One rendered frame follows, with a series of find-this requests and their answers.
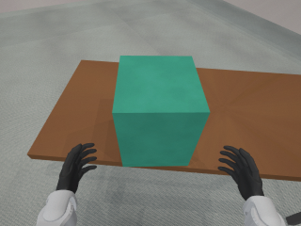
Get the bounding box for left robot hand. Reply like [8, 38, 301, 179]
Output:
[55, 143, 97, 194]

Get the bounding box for carton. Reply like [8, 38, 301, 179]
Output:
[112, 56, 211, 167]

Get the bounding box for table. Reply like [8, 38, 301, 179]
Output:
[27, 59, 301, 226]

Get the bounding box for robot left forearm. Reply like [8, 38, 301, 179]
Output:
[36, 189, 78, 226]

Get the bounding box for robot right forearm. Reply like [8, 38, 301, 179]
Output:
[243, 195, 286, 226]

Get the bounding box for right robot hand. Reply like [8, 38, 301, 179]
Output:
[218, 145, 264, 201]

